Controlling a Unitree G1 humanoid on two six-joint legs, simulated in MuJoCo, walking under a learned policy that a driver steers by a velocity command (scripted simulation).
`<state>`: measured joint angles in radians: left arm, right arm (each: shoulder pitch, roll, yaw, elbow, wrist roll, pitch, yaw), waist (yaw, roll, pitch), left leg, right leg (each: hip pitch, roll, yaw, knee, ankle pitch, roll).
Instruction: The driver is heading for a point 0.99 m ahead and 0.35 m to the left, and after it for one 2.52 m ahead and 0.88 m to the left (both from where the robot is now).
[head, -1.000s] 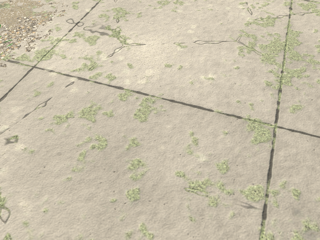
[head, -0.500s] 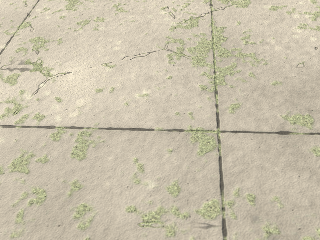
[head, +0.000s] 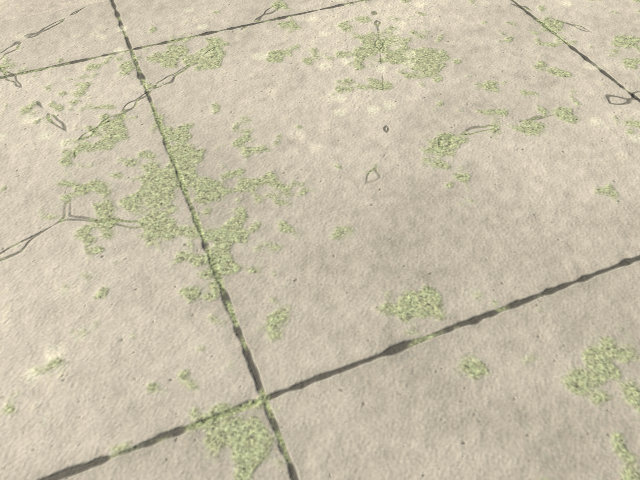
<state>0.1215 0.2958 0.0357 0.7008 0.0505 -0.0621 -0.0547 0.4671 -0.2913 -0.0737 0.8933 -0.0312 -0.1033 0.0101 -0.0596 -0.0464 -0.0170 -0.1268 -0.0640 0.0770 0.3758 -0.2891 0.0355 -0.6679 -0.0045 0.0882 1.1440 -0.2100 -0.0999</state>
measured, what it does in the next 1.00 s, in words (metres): walks ahead, turning left: right foot, then left foot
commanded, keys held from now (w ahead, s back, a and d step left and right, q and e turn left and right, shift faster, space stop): w+q+shift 0.60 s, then q+shift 0.40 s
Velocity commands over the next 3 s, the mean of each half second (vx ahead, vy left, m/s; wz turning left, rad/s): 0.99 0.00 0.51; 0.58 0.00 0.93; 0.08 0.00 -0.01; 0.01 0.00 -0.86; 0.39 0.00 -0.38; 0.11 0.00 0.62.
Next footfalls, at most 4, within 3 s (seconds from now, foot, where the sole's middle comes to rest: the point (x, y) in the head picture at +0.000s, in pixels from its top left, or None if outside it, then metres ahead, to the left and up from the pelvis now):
0.20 right None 0.39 -0.13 -0.77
0.64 left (248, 372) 0.76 0.15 -0.77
1.08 right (218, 274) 1.05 0.24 -0.77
1.38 left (211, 344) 0.84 0.24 -0.77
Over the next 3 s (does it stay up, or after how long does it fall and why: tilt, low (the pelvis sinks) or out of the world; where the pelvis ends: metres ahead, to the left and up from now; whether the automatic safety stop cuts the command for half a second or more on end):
stays up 1.15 0.18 0.00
